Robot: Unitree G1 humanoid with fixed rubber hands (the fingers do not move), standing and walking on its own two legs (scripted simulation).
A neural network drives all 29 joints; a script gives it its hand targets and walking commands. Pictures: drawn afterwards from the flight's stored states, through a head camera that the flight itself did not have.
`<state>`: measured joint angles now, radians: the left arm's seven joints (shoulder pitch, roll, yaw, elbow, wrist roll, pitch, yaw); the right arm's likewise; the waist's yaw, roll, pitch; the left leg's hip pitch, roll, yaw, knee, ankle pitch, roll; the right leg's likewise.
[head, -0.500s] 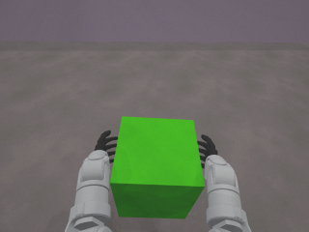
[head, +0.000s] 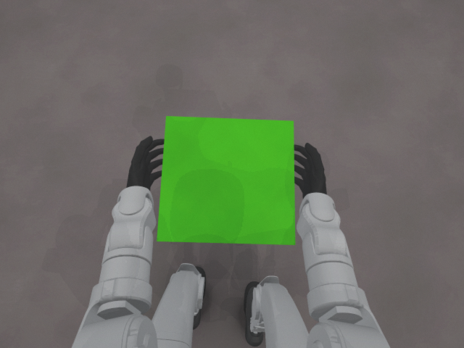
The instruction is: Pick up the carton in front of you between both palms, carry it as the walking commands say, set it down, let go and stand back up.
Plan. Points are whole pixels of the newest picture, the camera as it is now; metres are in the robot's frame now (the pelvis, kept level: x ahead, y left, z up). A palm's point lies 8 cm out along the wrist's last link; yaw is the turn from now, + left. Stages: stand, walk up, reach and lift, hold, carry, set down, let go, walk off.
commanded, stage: set down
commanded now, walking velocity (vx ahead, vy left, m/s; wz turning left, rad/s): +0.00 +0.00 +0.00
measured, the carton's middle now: (227, 189) +0.39 +0.04 -0.15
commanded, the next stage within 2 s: none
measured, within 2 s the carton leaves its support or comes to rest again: rests again in 1.76 s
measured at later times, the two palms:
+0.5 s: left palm (151, 180) +0.41 +0.21 -0.21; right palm (283, 181) +0.44 -0.09 -0.21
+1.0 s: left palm (157, 185) +0.44 +0.23 -0.37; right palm (263, 181) +0.48 -0.06 -0.37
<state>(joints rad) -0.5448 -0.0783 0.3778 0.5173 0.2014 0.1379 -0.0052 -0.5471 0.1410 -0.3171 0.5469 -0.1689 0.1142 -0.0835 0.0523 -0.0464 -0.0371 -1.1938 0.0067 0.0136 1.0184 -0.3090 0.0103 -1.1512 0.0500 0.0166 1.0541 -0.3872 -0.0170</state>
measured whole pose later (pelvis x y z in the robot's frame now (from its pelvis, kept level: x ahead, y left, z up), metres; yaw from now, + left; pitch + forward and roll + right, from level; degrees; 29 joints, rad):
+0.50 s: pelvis -0.03 +0.00 -0.13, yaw -1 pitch +42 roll -2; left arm -0.87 0.00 0.47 0.61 0.21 0.26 -0.01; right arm -0.88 0.09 -0.42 0.65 -0.18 0.23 -0.10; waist 0.07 -0.06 -0.15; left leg -1.85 0.01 -0.01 1.54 -0.43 0.01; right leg -1.79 0.06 -0.02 1.57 -0.52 -0.01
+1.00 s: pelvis -0.05 +0.00 -0.24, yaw -1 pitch +45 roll -2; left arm -1.14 0.11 0.45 0.70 0.15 0.28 0.04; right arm -1.20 -0.04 -0.36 0.79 -0.12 0.24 -0.14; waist 0.10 -0.07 0.04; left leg -2.23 0.00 -0.01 1.90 -0.46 0.01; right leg -2.16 0.08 -0.02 1.94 -0.58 0.01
